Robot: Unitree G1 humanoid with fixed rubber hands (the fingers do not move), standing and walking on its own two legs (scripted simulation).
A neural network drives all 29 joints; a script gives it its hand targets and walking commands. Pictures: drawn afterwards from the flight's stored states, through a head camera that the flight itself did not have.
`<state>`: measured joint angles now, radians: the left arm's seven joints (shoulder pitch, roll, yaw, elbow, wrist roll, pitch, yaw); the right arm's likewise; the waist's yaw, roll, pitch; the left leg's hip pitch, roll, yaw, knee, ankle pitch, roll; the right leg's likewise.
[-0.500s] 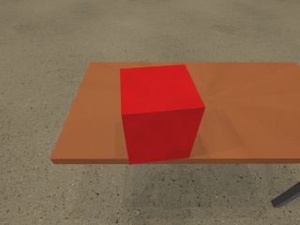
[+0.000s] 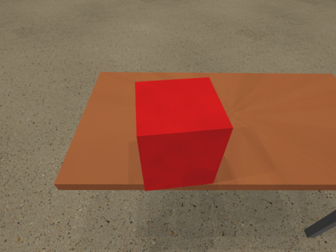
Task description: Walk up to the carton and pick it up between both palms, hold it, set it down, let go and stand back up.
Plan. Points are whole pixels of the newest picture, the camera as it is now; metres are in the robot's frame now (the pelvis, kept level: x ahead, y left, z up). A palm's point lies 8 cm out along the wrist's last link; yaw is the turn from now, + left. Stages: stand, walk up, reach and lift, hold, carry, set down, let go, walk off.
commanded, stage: stand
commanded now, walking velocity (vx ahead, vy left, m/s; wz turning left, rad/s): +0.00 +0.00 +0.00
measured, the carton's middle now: (176, 135) +0.43 -0.01 +0.03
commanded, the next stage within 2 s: none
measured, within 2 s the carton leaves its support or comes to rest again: neither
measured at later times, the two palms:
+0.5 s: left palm out of the picture +0.03 +0.25 -0.13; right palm out of the picture +0.03 -0.26 -0.12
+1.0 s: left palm out of the picture +0.00 +0.25 -0.13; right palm out of the picture -0.01 -0.25 -0.13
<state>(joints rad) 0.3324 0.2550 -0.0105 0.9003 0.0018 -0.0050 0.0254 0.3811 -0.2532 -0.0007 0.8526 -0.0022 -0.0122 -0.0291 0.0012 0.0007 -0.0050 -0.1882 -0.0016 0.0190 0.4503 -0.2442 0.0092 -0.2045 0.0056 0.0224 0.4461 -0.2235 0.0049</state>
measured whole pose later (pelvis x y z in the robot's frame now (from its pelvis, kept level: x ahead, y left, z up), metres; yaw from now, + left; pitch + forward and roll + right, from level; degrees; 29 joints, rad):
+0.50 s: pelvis +0.00 +0.00 +0.00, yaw +0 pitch -2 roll +0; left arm 0.33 0.25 -0.02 0.94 0.00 -0.01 0.03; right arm 0.36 -0.25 0.01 0.90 0.00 -0.01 -0.03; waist 0.00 0.00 0.00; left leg -0.15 0.00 0.02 0.43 -0.24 0.01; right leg -0.17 0.01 0.02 0.42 -0.22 0.00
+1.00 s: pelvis +0.00 +0.00 +0.00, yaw +0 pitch -1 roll +0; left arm 0.36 0.23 -0.01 0.97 0.00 -0.01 0.04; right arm 0.37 -0.23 0.00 0.96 0.00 0.00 -0.03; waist 0.00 0.01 0.01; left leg -0.18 0.00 0.02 0.43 -0.23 0.01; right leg -0.20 0.01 0.03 0.43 -0.21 0.01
